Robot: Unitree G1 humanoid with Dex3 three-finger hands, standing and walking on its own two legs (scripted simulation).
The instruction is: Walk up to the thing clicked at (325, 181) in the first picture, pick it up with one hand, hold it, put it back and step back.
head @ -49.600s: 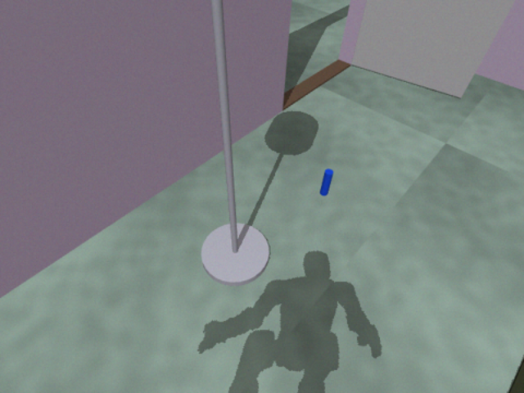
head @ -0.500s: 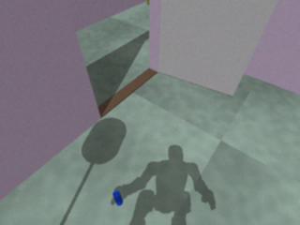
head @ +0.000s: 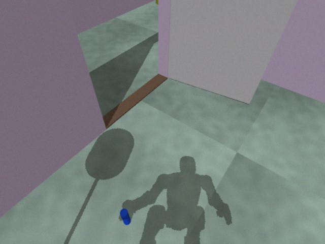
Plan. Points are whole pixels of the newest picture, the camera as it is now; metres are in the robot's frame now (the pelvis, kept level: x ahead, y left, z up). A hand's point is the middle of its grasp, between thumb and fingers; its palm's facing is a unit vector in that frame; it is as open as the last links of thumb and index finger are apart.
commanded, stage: stand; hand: left
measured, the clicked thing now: (125, 217) +0.39 +0.21 -0.70
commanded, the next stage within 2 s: step back in 0.10 s
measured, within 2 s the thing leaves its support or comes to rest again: neither
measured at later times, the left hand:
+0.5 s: hand out of the picture +0.08 +0.32 -0.18, palm faces -0.03 -0.93 -0.36, open 7.4 cm
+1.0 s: hand out of the picture -0.05 +0.32 -0.16, palm faces -0.07 -0.91 -0.41, open 7.4 cm
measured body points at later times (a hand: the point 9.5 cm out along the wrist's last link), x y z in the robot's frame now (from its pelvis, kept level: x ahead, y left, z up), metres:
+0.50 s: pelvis -0.06 +0.06 -0.02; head +0.01 +0.09 +0.42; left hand +0.08 +0.37 -0.16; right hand -0.01 -0.26 -0.12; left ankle -0.07 +0.13 -0.75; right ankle -0.04 -0.09 -0.70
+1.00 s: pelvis -0.16 +0.06 -0.02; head -0.12 +0.05 +0.43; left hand -0.05 +0.37 -0.13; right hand -0.07 -0.25 -0.14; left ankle -0.15 +0.17 -0.69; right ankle -0.15 -0.05 -0.75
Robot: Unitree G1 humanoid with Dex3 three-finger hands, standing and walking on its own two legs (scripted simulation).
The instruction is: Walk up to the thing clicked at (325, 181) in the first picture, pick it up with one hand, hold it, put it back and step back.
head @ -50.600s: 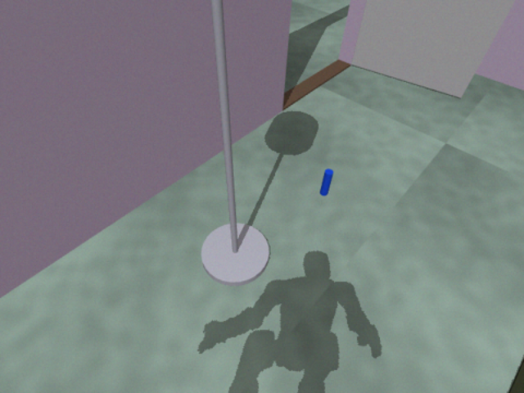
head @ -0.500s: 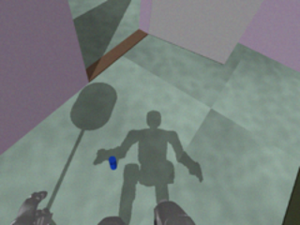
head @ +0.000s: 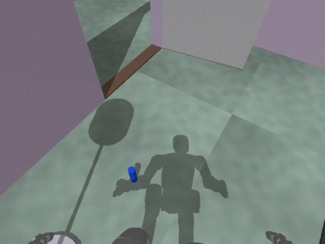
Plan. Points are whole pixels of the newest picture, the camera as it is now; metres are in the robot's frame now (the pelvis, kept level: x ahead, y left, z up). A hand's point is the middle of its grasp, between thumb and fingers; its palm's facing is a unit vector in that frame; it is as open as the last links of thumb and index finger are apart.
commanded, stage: step back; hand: left
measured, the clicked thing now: (132, 174) +0.53 +0.20 -0.69
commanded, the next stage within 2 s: none
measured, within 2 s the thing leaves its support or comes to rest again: neither
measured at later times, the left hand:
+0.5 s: hand out of the picture -0.05 +0.28 -0.16, palm faces +0.02 -0.93 -0.36, open 7.4 cm
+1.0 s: hand out of the picture -0.18 +0.23 -0.14, palm faces +0.06 -0.92 -0.40, open 7.4 cm
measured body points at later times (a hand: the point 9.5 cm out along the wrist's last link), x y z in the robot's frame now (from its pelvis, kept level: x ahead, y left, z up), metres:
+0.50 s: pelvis -0.14 +0.01 +0.00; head -0.08 +0.04 +0.45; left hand -0.05 +0.33 -0.13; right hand -0.02 -0.30 -0.09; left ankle -0.10 +0.12 -0.73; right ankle -0.19 -0.16 -0.65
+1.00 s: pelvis -0.31 -0.04 -0.01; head -0.24 -0.03 +0.43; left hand -0.18 +0.27 -0.12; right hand -0.23 -0.36 -0.13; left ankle -0.35 +0.06 -0.73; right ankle -0.22 -0.14 -0.73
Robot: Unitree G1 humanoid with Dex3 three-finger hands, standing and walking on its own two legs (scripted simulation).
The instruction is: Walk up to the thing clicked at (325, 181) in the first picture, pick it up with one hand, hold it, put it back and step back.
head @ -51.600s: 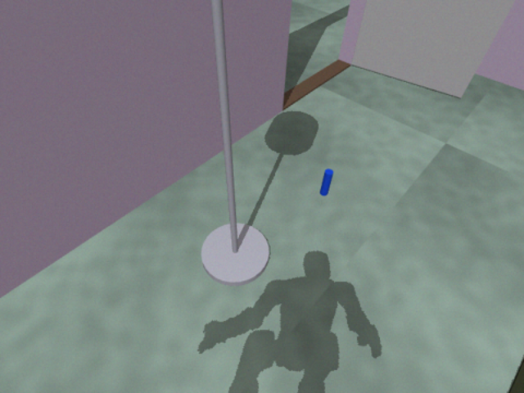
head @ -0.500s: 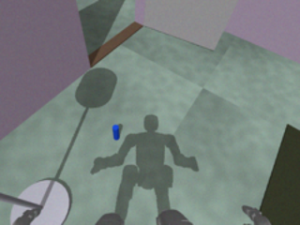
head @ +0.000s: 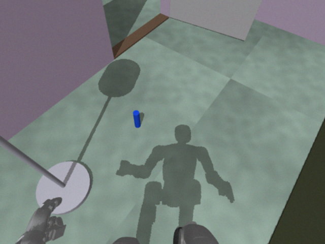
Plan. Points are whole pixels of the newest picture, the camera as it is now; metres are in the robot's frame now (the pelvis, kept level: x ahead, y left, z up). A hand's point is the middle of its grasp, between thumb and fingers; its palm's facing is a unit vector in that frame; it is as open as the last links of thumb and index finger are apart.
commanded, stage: step back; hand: left
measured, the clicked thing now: (137, 119) +0.86 +0.16 -0.67
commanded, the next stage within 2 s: stand in 1.50 s
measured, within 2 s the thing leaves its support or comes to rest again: neither
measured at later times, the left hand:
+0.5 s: hand out of the picture -0.11 +0.23 -0.13, palm faces -0.06 -0.91 -0.41, open 7.4 cm
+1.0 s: hand out of the picture -0.08 +0.21 -0.13, palm faces +0.00 -0.91 -0.42, open 7.4 cm
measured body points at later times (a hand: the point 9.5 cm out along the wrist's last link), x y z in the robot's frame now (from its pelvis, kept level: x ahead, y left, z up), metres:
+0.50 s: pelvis -0.16 -0.04 +0.01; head -0.14 -0.06 +0.45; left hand -0.10 +0.27 -0.11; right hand -0.05 -0.37 -0.11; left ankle -0.08 +0.10 -0.68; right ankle -0.18 -0.17 -0.72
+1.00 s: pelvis -0.16 -0.07 +0.01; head -0.15 -0.07 +0.46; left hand -0.08 +0.26 -0.10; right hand -0.12 -0.38 -0.12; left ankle -0.18 +0.09 -0.71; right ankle -0.13 -0.16 -0.72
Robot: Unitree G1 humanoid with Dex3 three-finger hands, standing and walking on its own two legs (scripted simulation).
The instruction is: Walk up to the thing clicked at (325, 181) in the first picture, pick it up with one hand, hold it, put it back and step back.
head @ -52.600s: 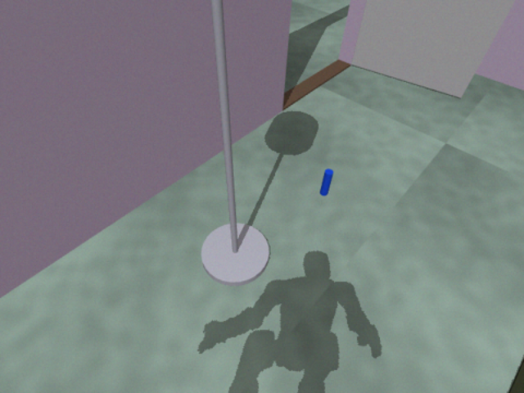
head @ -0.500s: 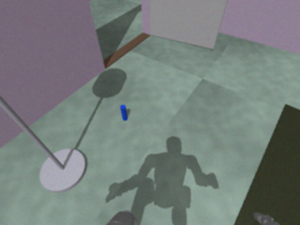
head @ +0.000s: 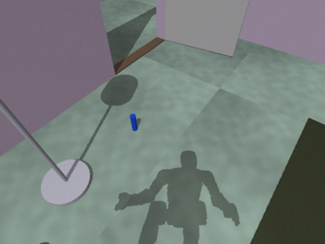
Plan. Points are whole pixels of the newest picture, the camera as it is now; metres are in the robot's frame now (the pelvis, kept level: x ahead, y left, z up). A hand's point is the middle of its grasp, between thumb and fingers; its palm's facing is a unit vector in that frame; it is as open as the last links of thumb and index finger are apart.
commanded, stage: step back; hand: left
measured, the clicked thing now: (133, 122) +1.02 +0.23 -0.68
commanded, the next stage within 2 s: stand in 0.50 s
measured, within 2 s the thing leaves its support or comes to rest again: neither
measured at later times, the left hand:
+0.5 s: hand out of the picture +0.11 +0.29 -0.15, palm faces +0.03 -0.92 -0.38, open 7.4 cm
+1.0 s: hand out of the picture +0.12 +0.28 -0.13, palm faces -0.03 -0.94 -0.34, open 7.4 cm
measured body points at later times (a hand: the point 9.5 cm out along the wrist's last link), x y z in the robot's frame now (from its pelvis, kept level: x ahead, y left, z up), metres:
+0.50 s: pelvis +0.04 +0.02 +0.00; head +0.07 +0.03 +0.45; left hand +0.11 +0.34 -0.12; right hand +0.16 -0.27 -0.12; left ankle +0.07 +0.16 -0.72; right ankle +0.03 -0.10 -0.72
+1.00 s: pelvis +0.04 +0.02 +0.02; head +0.04 +0.03 +0.47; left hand +0.12 +0.33 -0.11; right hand +0.12 -0.28 -0.11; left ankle +0.07 +0.16 -0.72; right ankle +0.03 -0.10 -0.72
